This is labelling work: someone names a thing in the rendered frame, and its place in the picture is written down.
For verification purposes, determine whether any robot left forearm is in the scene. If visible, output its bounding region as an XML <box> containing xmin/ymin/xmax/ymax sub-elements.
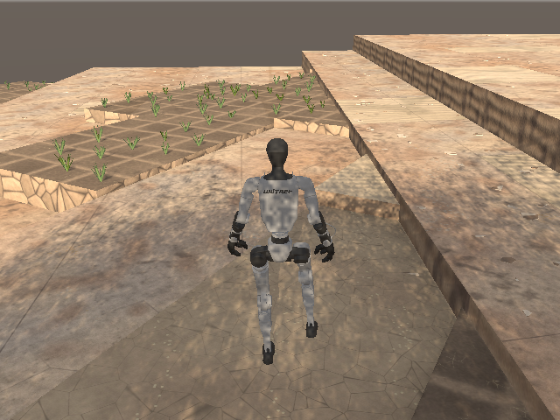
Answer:
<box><xmin>229</xmin><ymin>211</ymin><xmax>245</xmax><ymax>242</ymax></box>

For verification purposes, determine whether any right robot shin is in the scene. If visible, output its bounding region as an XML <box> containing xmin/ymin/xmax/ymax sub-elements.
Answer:
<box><xmin>301</xmin><ymin>269</ymin><xmax>314</xmax><ymax>326</ymax></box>

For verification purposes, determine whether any robot left upper arm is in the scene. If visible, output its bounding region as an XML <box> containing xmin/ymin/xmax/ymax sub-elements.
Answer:
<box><xmin>236</xmin><ymin>177</ymin><xmax>260</xmax><ymax>224</ymax></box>

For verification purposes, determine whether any humanoid robot torso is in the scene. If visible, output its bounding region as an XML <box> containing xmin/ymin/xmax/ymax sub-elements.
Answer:
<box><xmin>258</xmin><ymin>172</ymin><xmax>299</xmax><ymax>263</ymax></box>

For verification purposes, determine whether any robot left hand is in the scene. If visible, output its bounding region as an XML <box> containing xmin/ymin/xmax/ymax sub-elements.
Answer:
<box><xmin>227</xmin><ymin>240</ymin><xmax>248</xmax><ymax>256</ymax></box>

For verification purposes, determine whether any robot right forearm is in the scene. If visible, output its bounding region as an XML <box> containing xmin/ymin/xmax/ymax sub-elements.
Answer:
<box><xmin>313</xmin><ymin>211</ymin><xmax>333</xmax><ymax>247</ymax></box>

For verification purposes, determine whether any robot right hand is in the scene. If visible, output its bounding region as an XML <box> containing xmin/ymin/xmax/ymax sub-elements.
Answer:
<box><xmin>314</xmin><ymin>243</ymin><xmax>335</xmax><ymax>263</ymax></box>

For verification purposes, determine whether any robot right upper arm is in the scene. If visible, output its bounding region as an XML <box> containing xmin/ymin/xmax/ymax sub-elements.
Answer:
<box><xmin>296</xmin><ymin>176</ymin><xmax>322</xmax><ymax>225</ymax></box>

